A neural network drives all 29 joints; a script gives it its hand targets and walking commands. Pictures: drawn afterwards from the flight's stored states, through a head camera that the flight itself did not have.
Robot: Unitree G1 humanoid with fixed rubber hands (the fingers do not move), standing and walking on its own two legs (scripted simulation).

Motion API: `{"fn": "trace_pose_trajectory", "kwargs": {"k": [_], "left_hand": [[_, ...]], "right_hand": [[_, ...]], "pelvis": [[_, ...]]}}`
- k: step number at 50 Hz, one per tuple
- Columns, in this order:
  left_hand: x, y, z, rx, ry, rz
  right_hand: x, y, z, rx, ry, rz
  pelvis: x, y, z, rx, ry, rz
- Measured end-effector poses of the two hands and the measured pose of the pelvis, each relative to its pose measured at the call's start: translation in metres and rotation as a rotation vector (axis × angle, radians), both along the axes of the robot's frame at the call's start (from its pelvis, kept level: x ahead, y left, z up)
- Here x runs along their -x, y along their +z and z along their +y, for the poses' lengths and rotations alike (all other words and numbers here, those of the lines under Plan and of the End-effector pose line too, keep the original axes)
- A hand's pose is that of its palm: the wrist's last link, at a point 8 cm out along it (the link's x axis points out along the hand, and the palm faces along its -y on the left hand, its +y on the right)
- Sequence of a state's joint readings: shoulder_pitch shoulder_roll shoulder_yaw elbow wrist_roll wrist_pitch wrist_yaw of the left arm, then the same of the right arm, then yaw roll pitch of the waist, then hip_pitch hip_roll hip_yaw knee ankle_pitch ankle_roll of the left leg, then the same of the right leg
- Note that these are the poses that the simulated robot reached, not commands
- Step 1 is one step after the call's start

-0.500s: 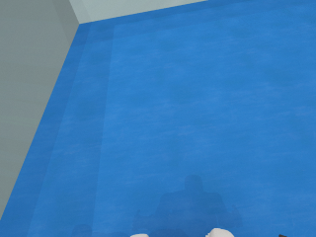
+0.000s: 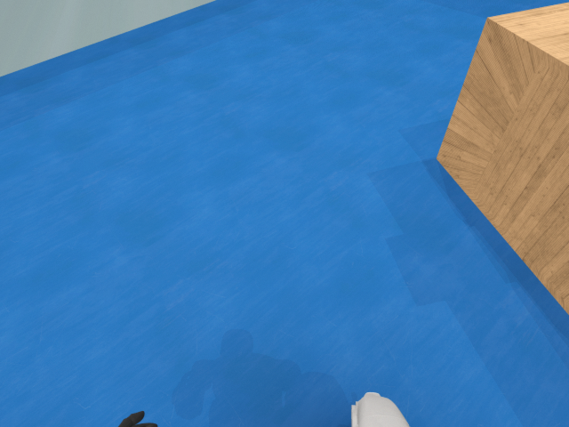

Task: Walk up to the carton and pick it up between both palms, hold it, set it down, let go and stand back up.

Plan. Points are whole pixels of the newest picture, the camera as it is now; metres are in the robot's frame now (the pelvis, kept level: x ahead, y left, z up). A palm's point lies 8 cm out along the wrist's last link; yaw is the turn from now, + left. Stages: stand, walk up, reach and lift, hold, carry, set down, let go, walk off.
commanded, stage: walk up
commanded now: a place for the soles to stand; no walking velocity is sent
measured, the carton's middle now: out of the picture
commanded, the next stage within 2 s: none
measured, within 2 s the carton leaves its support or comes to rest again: neither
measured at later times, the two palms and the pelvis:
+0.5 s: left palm (213, 301) +0.36 +0.16 -0.14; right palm (516, 376) +0.19 -0.32 -0.11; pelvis +0.21 -0.06 -0.01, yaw -23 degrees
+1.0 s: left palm (301, 195) +0.60 -0.02 -0.12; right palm (555, 301) +0.31 -0.45 -0.12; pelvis +0.39 -0.19 -0.02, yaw -42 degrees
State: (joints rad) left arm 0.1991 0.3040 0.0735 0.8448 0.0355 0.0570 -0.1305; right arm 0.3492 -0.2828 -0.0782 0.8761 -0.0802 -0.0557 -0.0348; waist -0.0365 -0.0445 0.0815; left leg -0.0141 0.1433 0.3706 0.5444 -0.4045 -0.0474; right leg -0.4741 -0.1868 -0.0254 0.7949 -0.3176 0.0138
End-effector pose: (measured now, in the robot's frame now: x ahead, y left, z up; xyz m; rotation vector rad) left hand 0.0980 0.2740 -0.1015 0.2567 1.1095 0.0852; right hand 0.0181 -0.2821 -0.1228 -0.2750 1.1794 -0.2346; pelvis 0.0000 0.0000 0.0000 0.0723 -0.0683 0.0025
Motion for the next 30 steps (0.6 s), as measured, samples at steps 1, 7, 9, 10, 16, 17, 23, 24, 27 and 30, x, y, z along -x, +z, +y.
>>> {"fn": "trace_pose_trajectory", "kwargs": {"k": [1, 7, 9, 10, 16, 17, 23, 24, 27, 30], "left_hand": [[-0.02, 0.001, -0.006, -0.012, -0.025, -0.017], [-0.1, 0.001, -0.037, -0.082, -0.069, -0.103], [-0.109, 0.0, -0.043, -0.102, -0.077, -0.069], [-0.112, 0.0, -0.046, -0.11, -0.085, -0.048], [-0.141, -0.015, -0.059, -0.077, -0.138, 0.044], [-0.15, -0.02, -0.062, -0.061, -0.145, 0.052], [-0.227, -0.039, -0.093, -0.015, -0.297, 0.082], [-0.243, -0.037, -0.102, -0.013, -0.332, 0.076], [-0.294, -0.027, -0.13, -0.004, -0.417, 0.041], [-0.347, -0.013, -0.165, 0.004, -0.491, -0.007]], "right_hand": [[0.003, -0.007, -0.007, -0.005, -0.027, 0.017], [-0.019, -0.039, -0.032, -0.084, -0.127, 0.075], [-0.046, -0.037, -0.032, -0.109, -0.123, 0.023], [-0.062, -0.033, -0.032, -0.117, -0.118, -0.012], [-0.151, -0.005, -0.024, -0.117, -0.098, -0.197], [-0.163, -0.001, -0.023, -0.107, -0.099, -0.221], [-0.182, 0.009, -0.033, -0.011, -0.217, -0.253], [-0.179, 0.011, -0.036, -0.005, -0.251, -0.243], [-0.167, 0.015, -0.046, -0.001, -0.344, -0.207], [-0.152, 0.013, -0.058, -0.007, -0.424, -0.155]], "pelvis": [[-0.009, -0.003, -0.005, 0.002, -0.019, 0.001], [-0.058, -0.021, -0.031, 0.067, -0.113, -0.003], [-0.072, -0.019, -0.033, 0.081, -0.142, -0.004], [-0.08, -0.017, -0.035, 0.086, -0.156, -0.003], [-0.128, -0.011, -0.039, 0.097, -0.239, 0.014], [-0.138, -0.013, -0.039, 0.094, -0.256, 0.015], [-0.194, -0.018, -0.05, 0.047, -0.373, 0.019], [-0.201, -0.015, -0.054, 0.043, -0.39, 0.017], [-0.222, -0.008, -0.068, 0.024, -0.447, 0.01], [-0.242, -0.003, -0.084, 0.013, -0.502, 0.009]]}}
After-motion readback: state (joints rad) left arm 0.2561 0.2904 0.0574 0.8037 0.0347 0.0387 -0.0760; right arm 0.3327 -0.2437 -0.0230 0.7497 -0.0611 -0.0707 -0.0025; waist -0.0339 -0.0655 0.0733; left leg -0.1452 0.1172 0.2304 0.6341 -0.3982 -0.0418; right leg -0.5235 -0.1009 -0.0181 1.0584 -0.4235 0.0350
